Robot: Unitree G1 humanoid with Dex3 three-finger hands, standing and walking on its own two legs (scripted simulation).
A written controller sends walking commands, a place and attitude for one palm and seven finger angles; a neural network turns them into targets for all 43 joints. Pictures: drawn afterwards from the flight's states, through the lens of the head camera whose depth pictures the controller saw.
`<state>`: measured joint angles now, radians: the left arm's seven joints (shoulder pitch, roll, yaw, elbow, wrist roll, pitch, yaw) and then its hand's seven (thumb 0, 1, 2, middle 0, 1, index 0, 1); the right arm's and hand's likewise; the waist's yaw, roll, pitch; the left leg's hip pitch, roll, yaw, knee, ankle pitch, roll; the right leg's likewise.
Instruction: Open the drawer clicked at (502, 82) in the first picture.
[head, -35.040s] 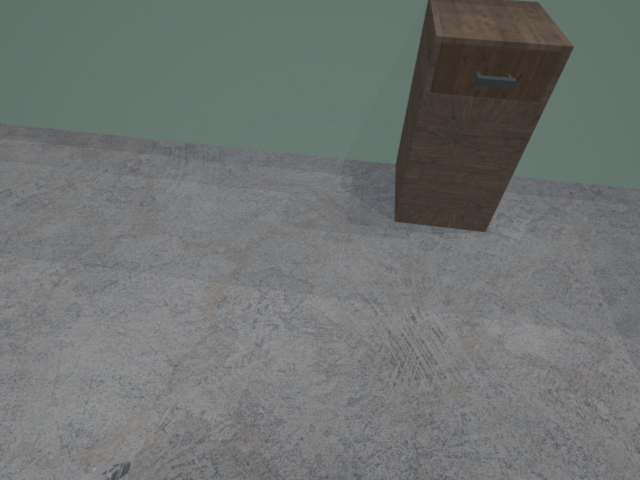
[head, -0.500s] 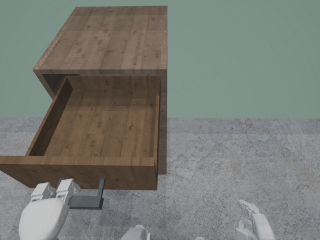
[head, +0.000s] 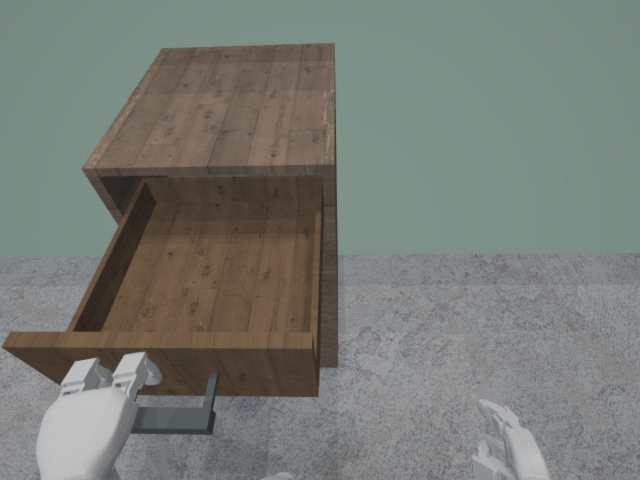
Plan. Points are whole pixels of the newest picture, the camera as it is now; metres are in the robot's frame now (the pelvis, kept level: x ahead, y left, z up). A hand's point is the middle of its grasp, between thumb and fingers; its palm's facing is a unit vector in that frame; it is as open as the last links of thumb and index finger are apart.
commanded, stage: lift the hand off the handle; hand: left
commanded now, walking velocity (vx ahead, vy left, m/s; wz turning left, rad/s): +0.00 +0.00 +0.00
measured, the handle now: (169, 401) +0.21 +0.22 -0.01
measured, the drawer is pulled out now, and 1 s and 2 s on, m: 0.30 0.30 0.30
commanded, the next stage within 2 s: draw the hand back to the body in 0.96 s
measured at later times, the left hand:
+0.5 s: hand (100, 408) +0.17 +0.24 +0.08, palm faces +0.04 -0.11 -0.99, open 13.4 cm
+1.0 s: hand (62, 391) +0.17 +0.25 +0.14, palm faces +0.05 -0.10 -0.99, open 13.8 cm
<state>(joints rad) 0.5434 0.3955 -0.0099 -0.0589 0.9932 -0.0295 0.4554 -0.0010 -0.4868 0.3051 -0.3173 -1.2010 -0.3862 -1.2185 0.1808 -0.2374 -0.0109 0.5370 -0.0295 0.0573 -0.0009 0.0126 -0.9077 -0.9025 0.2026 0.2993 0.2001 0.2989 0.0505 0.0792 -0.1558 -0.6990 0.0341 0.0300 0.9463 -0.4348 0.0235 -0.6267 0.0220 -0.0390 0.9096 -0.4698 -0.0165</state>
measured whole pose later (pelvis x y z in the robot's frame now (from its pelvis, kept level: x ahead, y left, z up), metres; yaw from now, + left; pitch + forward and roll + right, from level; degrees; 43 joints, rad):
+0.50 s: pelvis +0.01 +0.00 +0.02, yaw +0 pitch +6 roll -1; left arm 0.61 0.44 0.01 -0.30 0.94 -0.02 0.31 0.00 -0.49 0.30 -0.32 -1.20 -0.39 -1.23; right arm 0.18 -0.23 0.00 0.53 -0.01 0.05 0.02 0.01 -0.91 -0.90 0.20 0.30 0.20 0.30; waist 0.09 0.10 -0.11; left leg -0.50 0.02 0.04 0.79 -0.39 0.02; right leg -0.44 0.02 -0.03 0.75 -0.42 -0.01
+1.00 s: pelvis +0.02 +0.00 +0.04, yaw +0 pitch +1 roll -1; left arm 0.65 0.48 0.09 -0.48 0.85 0.00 0.16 0.00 -0.49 0.30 -0.32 -1.20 -0.32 -1.20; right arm 0.16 -0.26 0.00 0.52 0.01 0.06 0.02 0.01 -0.91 -0.90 0.20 0.30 0.20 0.30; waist 0.12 0.12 -0.06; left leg -0.31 0.02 0.04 0.60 -0.31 0.02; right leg -0.24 0.02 -0.02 0.55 -0.34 -0.01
